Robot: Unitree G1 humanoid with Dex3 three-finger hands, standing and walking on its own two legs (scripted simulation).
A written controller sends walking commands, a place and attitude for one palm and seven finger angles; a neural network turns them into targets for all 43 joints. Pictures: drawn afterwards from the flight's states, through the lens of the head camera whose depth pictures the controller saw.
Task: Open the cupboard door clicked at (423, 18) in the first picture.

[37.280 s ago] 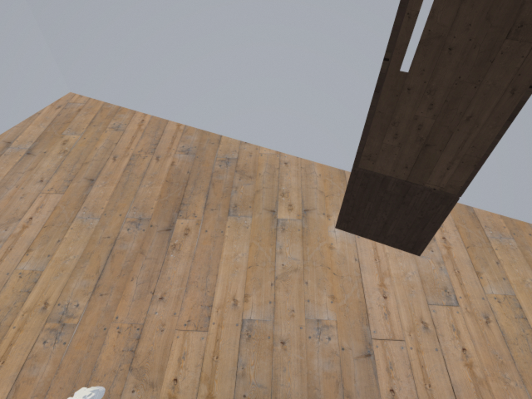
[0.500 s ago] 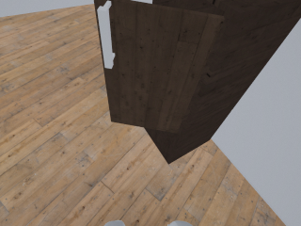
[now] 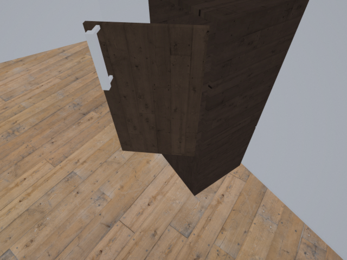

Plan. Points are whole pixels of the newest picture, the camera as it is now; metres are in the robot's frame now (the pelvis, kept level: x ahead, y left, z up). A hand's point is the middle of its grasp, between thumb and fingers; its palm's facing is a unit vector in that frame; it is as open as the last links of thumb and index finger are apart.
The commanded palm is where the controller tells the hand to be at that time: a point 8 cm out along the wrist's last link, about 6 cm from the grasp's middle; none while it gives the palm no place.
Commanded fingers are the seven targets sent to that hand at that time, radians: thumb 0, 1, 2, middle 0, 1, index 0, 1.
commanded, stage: come to a stop and stand still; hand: left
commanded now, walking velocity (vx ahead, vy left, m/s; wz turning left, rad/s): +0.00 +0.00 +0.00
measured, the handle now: (101, 59) +0.62 +0.24 +0.16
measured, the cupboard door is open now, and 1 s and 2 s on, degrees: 50 50 50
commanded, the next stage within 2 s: look again from close up in 0.28 s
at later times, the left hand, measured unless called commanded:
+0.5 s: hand out of the picture +0.00 +0.15 -0.18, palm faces +0.04 -0.98 -0.18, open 7.4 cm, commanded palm none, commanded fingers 0.00 0.90 0.90 -0.20 -0.30 -0.20 -0.30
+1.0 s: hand out of the picture +0.02 +0.20 -0.18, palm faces +0.01 -0.97 -0.22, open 7.4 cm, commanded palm none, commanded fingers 0.00 0.90 0.90 -0.20 -0.30 -0.20 -0.30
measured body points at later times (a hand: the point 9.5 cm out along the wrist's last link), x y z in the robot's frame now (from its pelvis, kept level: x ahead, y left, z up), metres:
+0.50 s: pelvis +0.01 -0.01 +0.00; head +0.02 -0.01 +0.44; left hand +0.00 +0.20 -0.16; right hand +0.01 -0.23 -0.17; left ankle +0.02 +0.12 -0.74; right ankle -0.04 -0.13 -0.74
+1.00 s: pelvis +0.01 +0.00 +0.00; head +0.02 +0.01 +0.45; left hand +0.02 +0.25 -0.16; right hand +0.05 -0.23 -0.16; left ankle +0.02 +0.12 -0.74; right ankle -0.04 -0.13 -0.74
